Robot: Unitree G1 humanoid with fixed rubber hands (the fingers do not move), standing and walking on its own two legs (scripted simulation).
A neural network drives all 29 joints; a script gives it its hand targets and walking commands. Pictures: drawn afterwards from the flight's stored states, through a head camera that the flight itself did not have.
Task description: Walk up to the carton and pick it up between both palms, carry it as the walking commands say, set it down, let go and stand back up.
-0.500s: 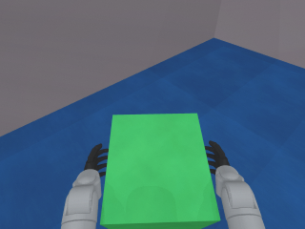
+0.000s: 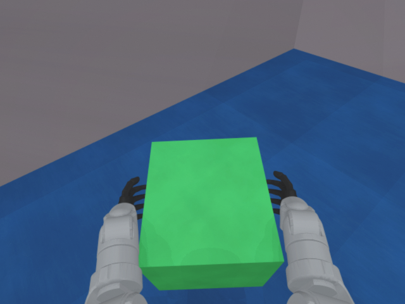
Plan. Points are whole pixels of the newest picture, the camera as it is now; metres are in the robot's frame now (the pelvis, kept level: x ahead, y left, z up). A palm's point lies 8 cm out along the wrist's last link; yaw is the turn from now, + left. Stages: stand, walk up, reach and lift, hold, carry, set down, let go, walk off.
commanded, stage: set down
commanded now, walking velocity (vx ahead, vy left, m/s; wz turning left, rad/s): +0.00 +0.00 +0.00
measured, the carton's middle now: (207, 214) +0.35 +0.05 -0.05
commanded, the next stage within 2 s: none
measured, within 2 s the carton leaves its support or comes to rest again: neither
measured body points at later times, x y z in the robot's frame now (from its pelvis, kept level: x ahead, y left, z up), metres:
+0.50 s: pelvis +0.01 +0.02 -0.03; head +0.14 +0.01 +0.40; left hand +0.34 +0.22 -0.08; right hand +0.37 -0.12 -0.09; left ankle +0.00 +0.13 -0.73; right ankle +0.06 -0.07 -0.73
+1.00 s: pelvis -0.02 +0.03 -0.09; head +0.18 +0.01 +0.31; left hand +0.36 +0.23 -0.16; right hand +0.41 -0.12 -0.17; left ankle +0.00 +0.13 -0.73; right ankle +0.06 -0.07 -0.73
